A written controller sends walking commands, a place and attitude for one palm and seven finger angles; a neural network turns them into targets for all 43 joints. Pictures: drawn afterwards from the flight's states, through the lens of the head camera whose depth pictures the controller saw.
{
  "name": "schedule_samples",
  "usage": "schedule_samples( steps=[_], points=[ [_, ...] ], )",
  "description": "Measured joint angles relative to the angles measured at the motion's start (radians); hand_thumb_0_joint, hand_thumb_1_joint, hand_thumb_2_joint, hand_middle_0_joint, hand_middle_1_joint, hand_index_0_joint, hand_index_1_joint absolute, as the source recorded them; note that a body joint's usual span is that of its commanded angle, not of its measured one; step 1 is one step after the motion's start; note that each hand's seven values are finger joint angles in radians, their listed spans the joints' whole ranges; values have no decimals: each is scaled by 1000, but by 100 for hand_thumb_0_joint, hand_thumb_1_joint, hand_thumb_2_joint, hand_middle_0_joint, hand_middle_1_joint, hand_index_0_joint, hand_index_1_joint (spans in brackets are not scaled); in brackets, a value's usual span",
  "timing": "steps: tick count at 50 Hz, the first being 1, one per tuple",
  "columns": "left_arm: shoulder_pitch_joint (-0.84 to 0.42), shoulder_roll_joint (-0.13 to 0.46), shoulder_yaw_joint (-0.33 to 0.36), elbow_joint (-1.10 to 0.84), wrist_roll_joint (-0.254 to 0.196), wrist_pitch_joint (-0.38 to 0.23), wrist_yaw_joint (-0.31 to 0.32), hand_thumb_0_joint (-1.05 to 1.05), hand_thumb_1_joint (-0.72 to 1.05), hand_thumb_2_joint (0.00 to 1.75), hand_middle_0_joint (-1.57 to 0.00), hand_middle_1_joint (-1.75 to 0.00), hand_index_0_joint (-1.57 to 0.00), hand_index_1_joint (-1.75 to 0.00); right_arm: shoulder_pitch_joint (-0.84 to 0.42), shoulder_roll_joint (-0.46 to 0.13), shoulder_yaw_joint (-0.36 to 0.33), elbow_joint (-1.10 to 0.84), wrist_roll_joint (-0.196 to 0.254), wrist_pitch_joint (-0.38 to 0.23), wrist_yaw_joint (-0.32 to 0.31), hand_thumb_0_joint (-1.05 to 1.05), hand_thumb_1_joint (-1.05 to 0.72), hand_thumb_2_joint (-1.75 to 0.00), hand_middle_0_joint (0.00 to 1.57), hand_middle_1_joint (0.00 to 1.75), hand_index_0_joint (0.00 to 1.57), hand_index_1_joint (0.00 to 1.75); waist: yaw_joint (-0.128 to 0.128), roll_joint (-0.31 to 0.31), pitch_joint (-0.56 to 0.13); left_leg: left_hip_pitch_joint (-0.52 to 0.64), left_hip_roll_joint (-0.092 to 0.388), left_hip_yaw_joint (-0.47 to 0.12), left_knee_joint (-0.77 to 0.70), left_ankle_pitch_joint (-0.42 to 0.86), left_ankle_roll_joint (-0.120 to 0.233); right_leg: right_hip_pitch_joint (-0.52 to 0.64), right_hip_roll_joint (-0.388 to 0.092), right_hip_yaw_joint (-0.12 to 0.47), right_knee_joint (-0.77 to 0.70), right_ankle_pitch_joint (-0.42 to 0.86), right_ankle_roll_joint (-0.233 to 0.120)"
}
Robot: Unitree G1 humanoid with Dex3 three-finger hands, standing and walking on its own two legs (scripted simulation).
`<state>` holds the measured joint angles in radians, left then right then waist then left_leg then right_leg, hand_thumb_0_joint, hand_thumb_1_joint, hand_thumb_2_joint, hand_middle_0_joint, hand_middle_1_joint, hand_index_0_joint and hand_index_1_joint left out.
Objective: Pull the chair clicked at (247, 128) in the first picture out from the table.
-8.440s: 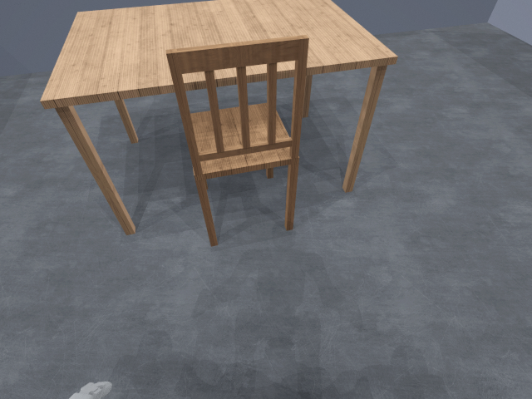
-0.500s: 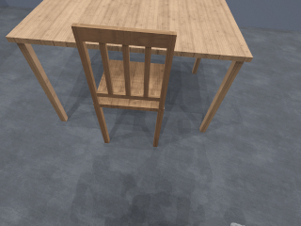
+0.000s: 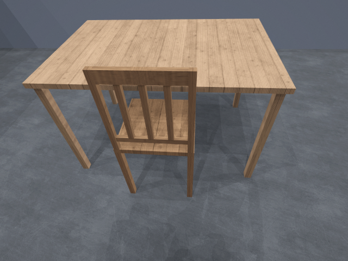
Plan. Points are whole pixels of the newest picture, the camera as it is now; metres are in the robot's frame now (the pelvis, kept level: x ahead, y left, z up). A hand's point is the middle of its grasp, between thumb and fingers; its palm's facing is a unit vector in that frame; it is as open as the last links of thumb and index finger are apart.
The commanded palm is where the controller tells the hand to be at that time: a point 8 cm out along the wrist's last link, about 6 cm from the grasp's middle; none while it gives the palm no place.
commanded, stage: take the last steps up to it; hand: left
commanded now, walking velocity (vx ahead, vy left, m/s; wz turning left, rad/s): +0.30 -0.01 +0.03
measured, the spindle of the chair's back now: (147, 113) +0.67 +0.16 -0.09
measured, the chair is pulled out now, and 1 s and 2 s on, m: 0.00 0.00 0.00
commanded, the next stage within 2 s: come to a stop and stand still in 0.38 s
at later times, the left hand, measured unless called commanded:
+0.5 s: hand out of the picture +0.09 +0.19 -0.19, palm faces +0.11 -0.99 -0.13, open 7.4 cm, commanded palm none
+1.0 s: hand (119, 223) +0.26 +0.19 -0.17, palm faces +0.01 -0.96 -0.26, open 7.4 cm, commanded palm none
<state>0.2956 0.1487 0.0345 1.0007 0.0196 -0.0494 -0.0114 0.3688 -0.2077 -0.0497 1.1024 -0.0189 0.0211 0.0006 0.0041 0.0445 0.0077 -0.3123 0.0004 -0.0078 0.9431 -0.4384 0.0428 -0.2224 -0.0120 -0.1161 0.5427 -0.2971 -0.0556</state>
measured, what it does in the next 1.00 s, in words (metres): walks ahead: left foot, then right foot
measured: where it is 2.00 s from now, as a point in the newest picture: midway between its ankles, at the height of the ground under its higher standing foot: outside the picture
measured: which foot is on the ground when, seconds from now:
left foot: up 0.00-0.40, down 0.42-0.98, up 1.00-1.00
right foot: down 0.00-0.42, up 0.44-0.94, down 0.96-1.00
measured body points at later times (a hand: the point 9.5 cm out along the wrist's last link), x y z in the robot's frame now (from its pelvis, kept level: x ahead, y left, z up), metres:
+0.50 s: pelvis +0.18 +0.04 -0.01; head +0.20 +0.06 +0.44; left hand +0.09 +0.24 -0.17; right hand +0.28 -0.17 -0.15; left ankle +0.23 +0.11 -0.73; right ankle +0.04 -0.08 -0.66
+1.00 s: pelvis +0.21 +0.00 +0.00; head +0.24 -0.02 +0.45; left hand +0.26 +0.24 -0.14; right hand +0.23 -0.22 -0.17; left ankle +0.23 +0.11 -0.73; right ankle +0.19 -0.11 -0.74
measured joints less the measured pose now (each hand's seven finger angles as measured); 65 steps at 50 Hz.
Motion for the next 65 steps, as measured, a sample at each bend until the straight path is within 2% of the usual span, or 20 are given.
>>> schedule_samples(
  steps=[3,7,13,18,20,21,23,25,27,33,39,44,46,48,49,52,54,59,62,65],
  points=[
    [50,-18,-3,29,-3,-3,10,0,90,89,-20,-30,-20,-30,-13,-1,-10,-3,-4,-2,8,1,-91,-90,20,30,20,30,-4,-9,-7,-115,30,22,136,118,-11,71,10,4,-106,30,-2],
    [100,-46,-14,74,-5,-8,13,0,90,89,-20,-30,-20,-30,-43,5,-18,-24,-4,-15,10,1,-91,-90,20,30,20,30,-19,-7,-3,-216,71,19,141,234,-33,151,27,-5,-218,52,-5],
    [146,-78,-22,116,0,-25,19,0,90,89,-20,-30,-21,-30,-110,28,-14,-32,-2,-18,13,1,-91,-90,20,30,19,30,5,-6,15,-258,94,39,-3,258,-44,231,40,-13,-279,22,6],
    [165,-79,-20,140,5,-22,27,0,90,89,-21,-30,-21,-30,-189,41,-5,-47,2,-33,12,1,-92,-90,20,30,19,30,37,-20,40,-191,63,84,-210,221,-16,278,28,-14,-254,-51,37],
    [173,-71,-17,150,3,-17,30,0,90,89,-21,-30,-21,-30,-214,50,3,-61,0,-53,9,1,-92,-90,20,30,19,30,42,-34,49,-127,33,103,-312,249,0,276,13,-11,-181,-111,52],
    [179,-68,-15,155,-1,-14,30,0,90,89,-21,-30,-21,-30,-221,52,7,-70,-3,-66,7,1,-92,-90,20,30,19,30,40,-36,50,-92,25,105,-351,274,14,250,6,-7,-91,-150,55],
    [155,-51,-12,165,-11,3,30,0,90,89,-21,-30,-21,-30,-236,69,15,-83,-4,-86,-4,1,-92,-90,20,30,20,30,35,-65,63,-82,5,123,-307,211,36,126,-16,36,226,-197,40],
    [125,-32,-7,159,-13,17,34,0,90,89,-20,-30,-20,-30,-231,80,24,-88,2,-90,-12,0,-92,-90,20,30,20,30,36,-77,62,-42,-3,136,-320,178,46,0,-14,73,495,-208,31],
    [83,-14,1,146,-12,23,37,0,90,89,-20,-30,-20,-30,-220,88,17,-87,13,-95,-30,-1,-93,-90,20,30,20,30,33,-84,56,12,-13,143,-384,195,35,-98,-24,83,601,-155,41],
    [-45,22,8,64,-7,52,53,0,91,89,-20,-30,-20,-30,-215,65,25,-64,15,-70,-52,-2,-95,-90,20,30,20,30,26,-91,51,107,-28,131,-527,244,46,-212,-45,110,439,-46,91],
    [-102,43,16,17,0,91,52,0,91,89,-20,-30,-20,-30,-199,65,16,-60,10,-24,-51,-1,-94,-90,20,30,20,30,10,-85,55,117,-9,119,-515,227,32,-204,-26,122,390,-54,102],
    [-114,41,15,9,-2,104,50,0,91,89,-20,-30,-20,-30,-178,60,5,-66,2,-8,-46,0,-93,-90,20,30,20,30,-9,-62,66,93,7,121,-478,209,13,-123,-17,105,276,-107,96],
    [-113,35,10,9,-4,99,50,0,91,89,-20,-30,-20,-30,-168,55,1,-64,2,-3,-43,0,-92,-90,20,30,20,30,-14,-48,70,77,12,122,-458,203,2,-68,-18,94,167,-84,88],
    [-104,33,5,10,-3,85,51,0,91,89,-20,-30,-20,-30,-152,52,-1,-59,7,0,-37,0,-92,-90,20,30,20,30,-15,-42,66,53,12,126,-421,189,-13,4,-24,86,13,9,77],
    [-102,24,2,18,-2,75,54,0,91,89,-20,-30,-20,-30,-148,45,-4,-53,11,3,-34,0,-92,-90,20,30,20,30,-15,-23,68,42,24,122,-397,178,-22,19,-13,80,-16,-14,64],
    [-85,0,-17,33,1,60,51,0,91,89,-20,-30,-20,-30,-132,31,-11,-44,16,28,-30,0,-92,-90,20,30,20,30,-25,13,62,12,12,67,-295,6,-58,19,-1,71,-19,-11,35],
    [-72,-9,-21,38,0,56,53,0,91,89,-20,-30,-20,-30,-124,29,-11,-35,15,42,-28,1,-91,-90,20,30,20,30,-22,11,52,-12,-3,44,-187,-45,-73,21,-9,76,-35,8,26],
    [-56,-11,-16,38,0,59,51,0,91,89,-21,-30,-21,-30,-113,21,-15,-29,13,50,-14,1,-91,-90,20,30,20,30,-9,5,32,-30,2,13,-32,-1,-93,11,-20,81,-66,43,24],
    [-51,-10,-9,28,4,56,49,0,91,89,-21,-30,-21,-30,-112,15,-16,-33,10,46,-10,1,-91,-90,20,30,20,30,6,-1,27,-7,12,9,-61,13,-95,-4,-26,82,-73,60,28],
    [-43,-5,-2,25,9,53,45,0,91,89,-21,-30,-21,-30,-115,11,-12,-37,8,39,-8,1,-91,-90,20,30,20,30,25,-12,23,38,15,15,-166,4,-88,-17,-33,84,-82,78,35]
  ],
)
